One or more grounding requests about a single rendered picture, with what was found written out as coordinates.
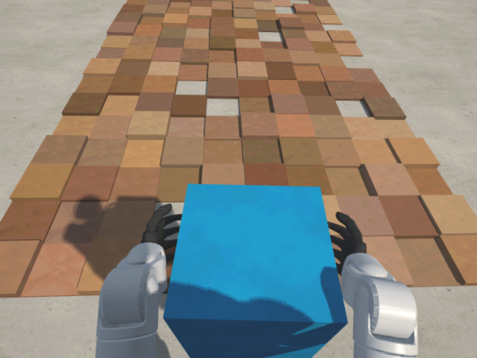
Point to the carton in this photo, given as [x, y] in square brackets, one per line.
[254, 273]

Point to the robot right hand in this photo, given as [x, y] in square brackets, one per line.
[352, 239]

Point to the robot left hand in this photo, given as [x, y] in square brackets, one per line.
[154, 232]

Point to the robot left forearm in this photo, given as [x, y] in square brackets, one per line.
[129, 304]

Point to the robot right forearm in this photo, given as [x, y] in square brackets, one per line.
[384, 311]

